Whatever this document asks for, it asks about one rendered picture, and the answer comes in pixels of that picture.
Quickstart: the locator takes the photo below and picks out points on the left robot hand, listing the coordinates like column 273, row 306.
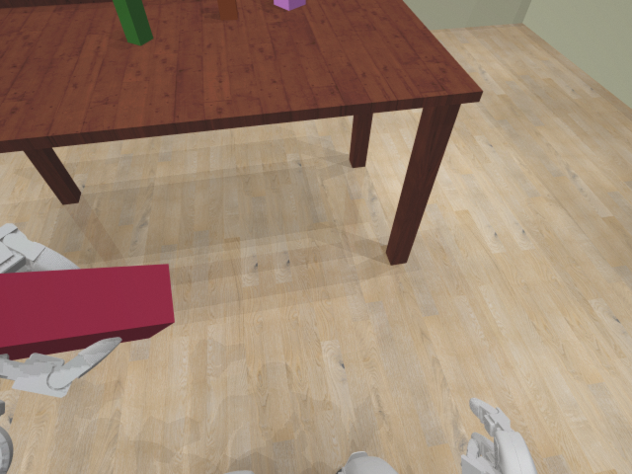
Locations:
column 43, row 374

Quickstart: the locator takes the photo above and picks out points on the right robot hand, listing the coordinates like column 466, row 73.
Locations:
column 508, row 454

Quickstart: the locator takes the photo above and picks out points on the sponge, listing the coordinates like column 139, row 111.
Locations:
column 53, row 312

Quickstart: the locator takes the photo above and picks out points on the table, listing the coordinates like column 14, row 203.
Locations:
column 68, row 76

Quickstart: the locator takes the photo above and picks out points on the robot right shin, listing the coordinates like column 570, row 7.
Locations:
column 356, row 455

